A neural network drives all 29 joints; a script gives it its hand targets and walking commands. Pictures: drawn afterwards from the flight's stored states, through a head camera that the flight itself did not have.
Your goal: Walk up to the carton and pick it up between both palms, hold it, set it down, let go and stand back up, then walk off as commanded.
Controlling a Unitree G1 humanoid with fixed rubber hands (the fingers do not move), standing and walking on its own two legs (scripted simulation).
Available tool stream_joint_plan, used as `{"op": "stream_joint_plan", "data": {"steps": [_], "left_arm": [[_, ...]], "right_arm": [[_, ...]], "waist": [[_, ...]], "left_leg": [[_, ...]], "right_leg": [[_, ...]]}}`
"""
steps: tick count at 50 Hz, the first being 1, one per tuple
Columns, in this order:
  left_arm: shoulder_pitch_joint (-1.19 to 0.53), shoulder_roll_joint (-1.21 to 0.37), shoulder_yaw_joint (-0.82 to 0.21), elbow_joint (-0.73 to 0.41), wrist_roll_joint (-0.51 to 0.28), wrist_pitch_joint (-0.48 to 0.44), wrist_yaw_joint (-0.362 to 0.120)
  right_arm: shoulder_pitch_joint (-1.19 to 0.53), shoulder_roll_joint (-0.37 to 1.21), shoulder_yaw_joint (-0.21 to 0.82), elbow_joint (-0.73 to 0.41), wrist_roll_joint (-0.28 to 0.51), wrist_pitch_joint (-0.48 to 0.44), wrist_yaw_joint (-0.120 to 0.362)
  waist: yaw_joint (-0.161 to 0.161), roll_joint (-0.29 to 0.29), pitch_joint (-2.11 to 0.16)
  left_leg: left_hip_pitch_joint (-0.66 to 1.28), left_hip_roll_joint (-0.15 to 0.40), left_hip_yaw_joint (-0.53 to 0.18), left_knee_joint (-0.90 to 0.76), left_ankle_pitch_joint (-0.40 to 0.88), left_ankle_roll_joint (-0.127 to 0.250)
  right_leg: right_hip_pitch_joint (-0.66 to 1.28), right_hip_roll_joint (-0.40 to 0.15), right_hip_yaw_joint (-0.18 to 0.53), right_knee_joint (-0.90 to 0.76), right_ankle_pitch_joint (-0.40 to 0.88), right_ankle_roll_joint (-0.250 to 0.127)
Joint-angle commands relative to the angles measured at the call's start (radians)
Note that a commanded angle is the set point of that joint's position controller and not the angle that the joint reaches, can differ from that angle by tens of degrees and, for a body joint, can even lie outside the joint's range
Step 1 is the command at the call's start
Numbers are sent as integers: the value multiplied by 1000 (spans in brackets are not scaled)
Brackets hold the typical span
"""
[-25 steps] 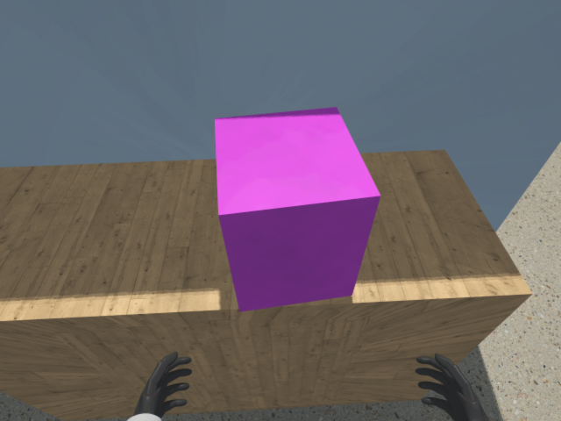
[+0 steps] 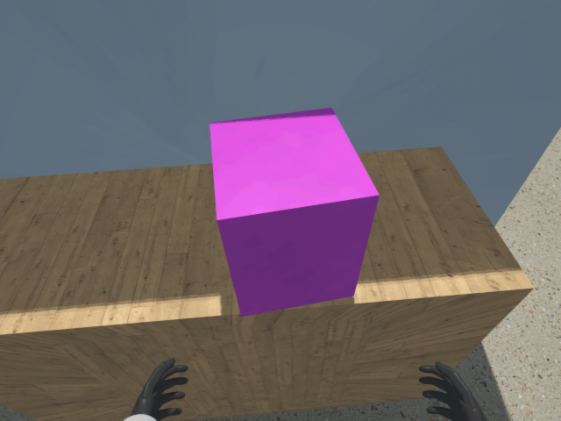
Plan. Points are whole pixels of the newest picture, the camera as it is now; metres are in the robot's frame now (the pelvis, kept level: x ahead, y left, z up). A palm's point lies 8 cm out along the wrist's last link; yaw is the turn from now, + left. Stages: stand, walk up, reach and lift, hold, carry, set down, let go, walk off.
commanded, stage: let go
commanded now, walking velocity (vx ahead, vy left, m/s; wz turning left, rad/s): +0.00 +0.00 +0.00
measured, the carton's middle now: (285, 214) +0.43 +0.02 +0.05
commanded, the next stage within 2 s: stand in 0.22 s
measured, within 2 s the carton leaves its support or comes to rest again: neither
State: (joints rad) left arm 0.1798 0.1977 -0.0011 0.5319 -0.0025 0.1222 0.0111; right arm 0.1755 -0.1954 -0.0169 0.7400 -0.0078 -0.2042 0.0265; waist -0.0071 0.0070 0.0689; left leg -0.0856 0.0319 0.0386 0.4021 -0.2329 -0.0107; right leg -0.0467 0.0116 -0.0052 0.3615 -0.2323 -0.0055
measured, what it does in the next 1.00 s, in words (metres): stands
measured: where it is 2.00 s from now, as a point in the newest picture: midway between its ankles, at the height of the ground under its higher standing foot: outside the picture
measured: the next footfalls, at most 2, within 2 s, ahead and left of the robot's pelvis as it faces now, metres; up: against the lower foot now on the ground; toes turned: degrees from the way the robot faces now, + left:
none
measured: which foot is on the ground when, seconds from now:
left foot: down 0.00-1.00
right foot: down 0.00-1.00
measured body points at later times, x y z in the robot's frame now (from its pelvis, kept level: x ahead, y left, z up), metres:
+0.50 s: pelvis +0.00 -0.01 -0.01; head -0.03 -0.01 +0.44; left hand +0.10 +0.28 -0.10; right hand +0.12 -0.31 -0.10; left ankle +0.00 +0.12 -0.74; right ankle -0.02 -0.12 -0.74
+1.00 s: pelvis -0.04 +0.00 +0.00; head -0.06 +0.00 +0.45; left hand +0.05 +0.29 -0.12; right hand +0.05 -0.30 -0.12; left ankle +0.00 +0.12 -0.74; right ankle -0.02 -0.12 -0.74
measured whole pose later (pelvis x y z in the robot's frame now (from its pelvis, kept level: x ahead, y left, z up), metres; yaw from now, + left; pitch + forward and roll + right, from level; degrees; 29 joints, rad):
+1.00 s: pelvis -0.04 +0.00 +0.00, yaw +2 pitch -5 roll +0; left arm 0.25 0.34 0.03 0.85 0.01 -0.03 -0.02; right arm 0.26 -0.34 -0.02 0.87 -0.01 -0.03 0.01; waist -0.01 0.00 0.04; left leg -0.17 0.02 0.00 0.44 -0.18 -0.01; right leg -0.13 0.00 -0.04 0.43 -0.21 0.00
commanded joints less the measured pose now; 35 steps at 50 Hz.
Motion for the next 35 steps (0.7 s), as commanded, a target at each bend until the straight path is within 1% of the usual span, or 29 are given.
{"op": "stream_joint_plan", "data": {"steps": [1,5,6,7,8,9,10,11,12,13,15,16,17,18,19,20,21,23,24,25,26,27,28,29,30,31,32,34,35], "left_arm": [[-50,78,29,-114,8,-25,-2],[-57,84,31,-102,4,-28,-2],[-67,87,27,-111,1,-29,-2],[-75,88,30,-111,1,-32,-3],[-74,93,35,-121,2,-34,-2],[-74,91,30,-125,3,-37,0],[-71,93,32,-109,1,-34,0],[-76,94,33,-123,0,-36,-2],[53,255,118,-5,53,-100,6],[54,272,113,10,43,-123,1],[51,254,112,21,38,-151,-6],[62,239,109,36,32,-158,-9],[43,241,106,45,31,-164,-13],[28,244,105,48,32,-166,-15],[26,230,101,62,31,-170,-17],[16,231,101,58,31,-171,-19],[20,238,101,71,27,-172,-19],[20,258,103,84,23,-172,-18],[25,254,101,97,23,-172,-21],[30,260,102,105,23,-170,-20],[32,281,101,109,24,-173,-21],[40,294,101,123,22,-173,-19],[43,289,100,136,23,-174,-19],[53,301,100,140,23,-174,-18],[42,298,97,148,24,-173,-19],[44,306,92,153,21,-174,-20],[38,315,93,154,25,-176,-18],[51,311,87,175,19,-173,-15],[43,318,87,176,18,-169,-16]], "right_arm": [[-68,-126,-31,-89,7,-31,-6],[-77,-121,-30,-88,7,-32,-5],[-82,-124,-35,-82,5,-32,-6],[-97,-121,-34,-87,6,-33,-9],[-95,-115,-36,-103,0,-37,-11],[-95,-115,-35,-98,0,-36,-11],[-94,-108,-32,-94,0,-34,-10],[-93,-108,-37,-106,-4,-34,-14],[13,-282,-77,-39,-30,61,-32],[29,-297,-95,-53,-28,99,-37],[32,-275,-95,-52,-27,126,-37],[13,-249,-88,-64,-28,131,-35],[6,-240,-85,-70,-28,136,-31],[19,-234,-76,-71,-25,137,-27],[14,-238,-82,-63,-24,141,-26],[20,-250,-82,-63,-24,144,-27],[16,-253,-81,-59,-20,147,-26],[37,-262,-81,-61,-22,146,-22],[20,-266,-81,-59,-23,148,-20],[31,-282,-80,-56,-23,150,-21],[51,-292,-85,-48,-14,152,-25],[48,-301,-82,-48,-16,151,-26],[61,-298,-78,-35,-15,152,-27],[53,-313,-79,-41,-14,152,-28],[50,-311,-80,-38,-10,152,-28],[71,-328,-78,-27,-11,154,-28],[65,-343,-79,-25,-11,157,-29],[77,-322,-68,-12,-12,159,-27],[66,-334,-66,-10,-7,157,-28]], "waist": [[7,14,-68],[12,7,-78],[8,8,-84],[14,-7,-73],[12,-9,-73],[15,7,-66],[14,-2,-66],[16,-10,-68],[25,-51,-114],[12,-61,-102],[19,-26,-122],[16,-25,-114],[11,-28,-106],[10,-2,-104],[6,-3,-68],[6,14,-52],[9,-16,-49],[5,-33,-73],[13,2,-42],[11,31,-71],[-5,13,-58],[4,9,-41],[3,-5,-59],[8,5,-28],[0,-42,-44],[-1,-8,-50],[3,0,-27],[-1,-10,-23],[1,-23,-24]], "left_leg": [[141,-27,13,-20,329,-40],[142,-29,13,-17,320,-37],[147,-32,16,-15,313,-36],[140,-32,16,-14,305,-34],[132,-34,14,-16,289,-35],[125,-33,15,-18,285,-37],[130,-34,19,-21,274,-34],[127,-35,20,-26,259,-31],[-3,55,-59,36,367,27],[-26,56,-56,26,297,30],[-19,61,-62,43,269,38],[-16,60,-66,50,238,51],[-37,62,-69,49,203,52],[-40,58,-72,35,192,44],[-52,59,-75,36,171,47],[-64,61,-82,35,180,48],[-69,65,-84,30,180,49],[-55,63,-86,31,179,49],[-79,60,-86,34,193,49],[-69,64,-87,42,209,51],[-65,67,-91,28,197,47],[-83,70,-99,20,190,48],[-66,71,-104,13,170,47],[-85,74,-108,11,170,48],[-58,77,-110,13,154,49],[-64,76,-111,4,146,46],[-97,76,-110,-3,135,44],[-90,68,-111,-10,121,41],[-82,76,-112,-8,120,45]], "right_leg": [[-115,26,-43,-81,181,-22],[-110,27,-47,-78,189,-19],[-117,22,-43,-80,193,-17],[-120,20,-43,-79,195,-13],[-117,21,-48,-77,192,-11],[-115,20,-45,-75,184,-15],[-121,20,-46,-80,178,-12],[-121,16,-41,-79,179,-9],[-104,-68,26,6,236,-8],[-70,-82,32,-6,210,6],[-90,-97,47,10,221,-1],[-106,-95,51,1,212,-2],[-113,-104,57,-1,208,-8],[-116,-100,56,3,179,-12],[-142,-106,63,-11,167,-11],[-145,-106,63,-4,161,-14],[-154,-103,59,-10,154,-11],[-144,-101,51,-1,142,-16],[-143,-104,53,-4,165,-16],[-126,-112,63,4,177,-20],[-141,-112,60,-1,179,-18],[-136,-109,56,-1,162,-16],[-129,-111,52,-5,134,-16],[-142,-109,58,-12,107,-17],[-154,-110,56,-18,92,-16],[-135,-110,58,-23,77,-16],[-130,-111,60,-23,69,-15],[-131,-113,57,-25,70,-11],[-147,-113,62,-32,56,-10]]}}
